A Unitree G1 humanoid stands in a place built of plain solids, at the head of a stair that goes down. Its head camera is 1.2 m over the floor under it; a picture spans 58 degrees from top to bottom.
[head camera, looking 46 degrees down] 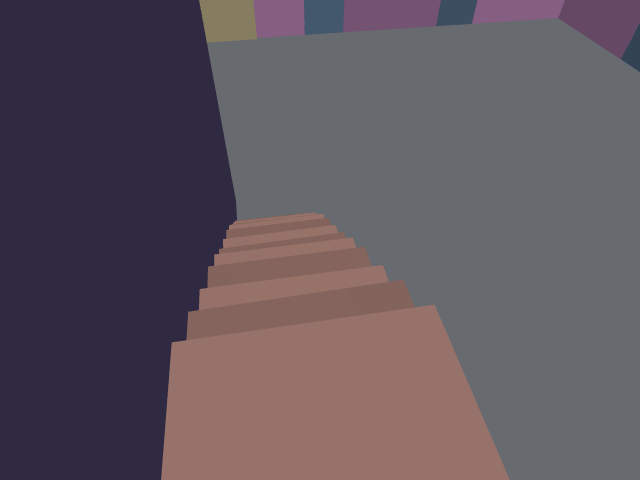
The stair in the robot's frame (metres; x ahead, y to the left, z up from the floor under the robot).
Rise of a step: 0.19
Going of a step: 0.25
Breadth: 0.96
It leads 10 degrees to the left of straight ahead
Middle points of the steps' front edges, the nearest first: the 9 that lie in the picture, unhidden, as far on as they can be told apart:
0.77 0.09 0.00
1.03 0.13 -0.19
1.27 0.17 -0.37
1.57 0.22 -0.56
1.83 0.27 -0.75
2.05 0.30 -0.94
2.32 0.35 -1.13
2.61 0.40 -1.32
2.86 0.44 -1.50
